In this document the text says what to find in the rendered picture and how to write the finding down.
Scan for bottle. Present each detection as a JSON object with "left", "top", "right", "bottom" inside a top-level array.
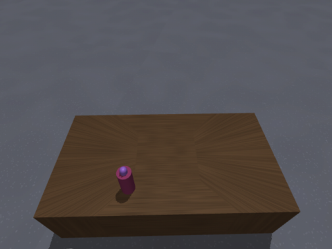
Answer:
[{"left": 116, "top": 166, "right": 135, "bottom": 195}]

